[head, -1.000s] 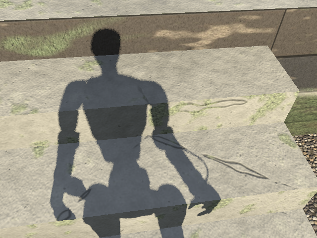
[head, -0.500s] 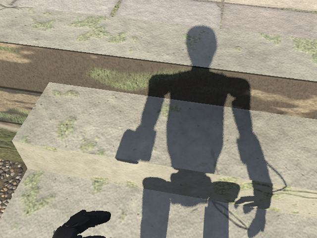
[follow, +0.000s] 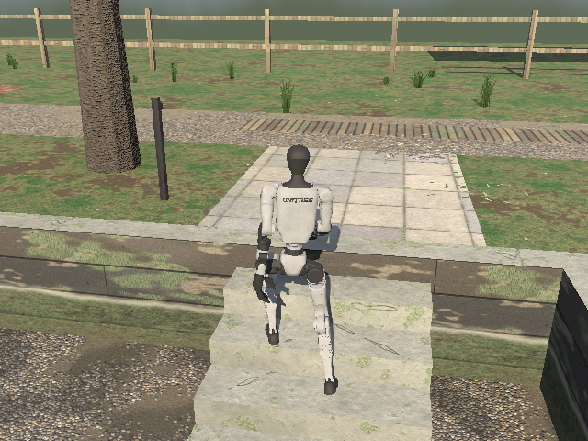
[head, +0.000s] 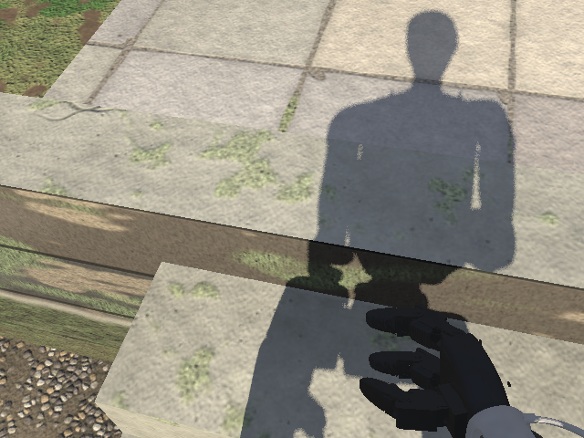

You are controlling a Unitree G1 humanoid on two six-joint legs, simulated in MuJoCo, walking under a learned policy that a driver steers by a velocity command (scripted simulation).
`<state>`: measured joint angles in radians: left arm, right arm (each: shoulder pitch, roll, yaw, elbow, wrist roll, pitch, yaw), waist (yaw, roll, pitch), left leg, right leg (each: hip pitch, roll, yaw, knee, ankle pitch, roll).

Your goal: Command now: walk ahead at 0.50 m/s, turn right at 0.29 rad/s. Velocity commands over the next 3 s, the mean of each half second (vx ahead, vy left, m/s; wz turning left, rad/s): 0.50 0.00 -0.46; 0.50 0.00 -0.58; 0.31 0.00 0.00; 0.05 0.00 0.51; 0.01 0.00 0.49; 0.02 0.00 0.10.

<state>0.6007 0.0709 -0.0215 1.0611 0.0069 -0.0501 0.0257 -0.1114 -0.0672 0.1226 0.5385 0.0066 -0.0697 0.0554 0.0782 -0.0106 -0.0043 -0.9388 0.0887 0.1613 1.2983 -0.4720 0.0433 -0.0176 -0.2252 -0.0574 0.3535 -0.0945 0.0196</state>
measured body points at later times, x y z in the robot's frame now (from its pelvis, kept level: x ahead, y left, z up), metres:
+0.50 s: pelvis +0.26 -0.01 +0.15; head +0.28 -0.01 +0.60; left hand +0.54 +0.05 +0.08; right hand +0.16 -0.20 +0.00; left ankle +0.13 +0.13 -0.59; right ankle +0.40 -0.13 -0.40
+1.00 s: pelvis +0.54 -0.12 +0.32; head +0.54 -0.17 +0.77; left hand +0.57 +0.07 +0.19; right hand +0.73 -0.34 +0.29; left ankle +0.75 -0.13 -0.18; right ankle +0.40 -0.12 -0.43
